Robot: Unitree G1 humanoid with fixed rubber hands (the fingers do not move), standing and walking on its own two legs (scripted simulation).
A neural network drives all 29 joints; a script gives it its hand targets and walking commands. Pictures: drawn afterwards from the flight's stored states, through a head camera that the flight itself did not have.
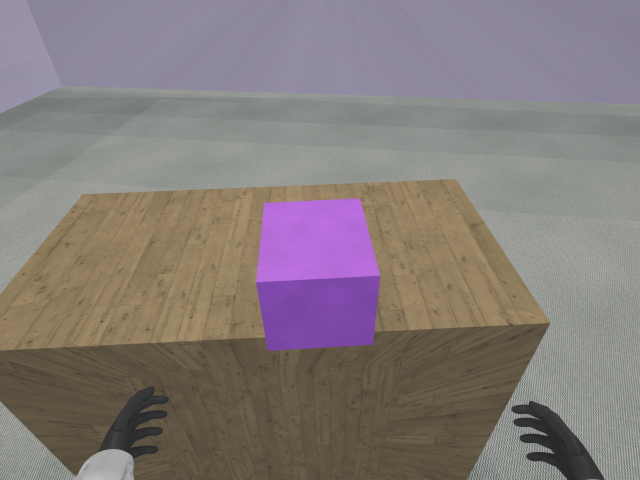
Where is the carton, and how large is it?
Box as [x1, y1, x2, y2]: [256, 198, 379, 350]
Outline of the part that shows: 359,198 264,203 256,283 268,350 372,344 379,273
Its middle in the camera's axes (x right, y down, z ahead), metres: -0.01 +0.05 +0.67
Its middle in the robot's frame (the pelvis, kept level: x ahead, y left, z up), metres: +0.48 +0.00 +0.02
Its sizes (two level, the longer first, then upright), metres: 0.206 0.174 0.156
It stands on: a pedestal, 0.70 m high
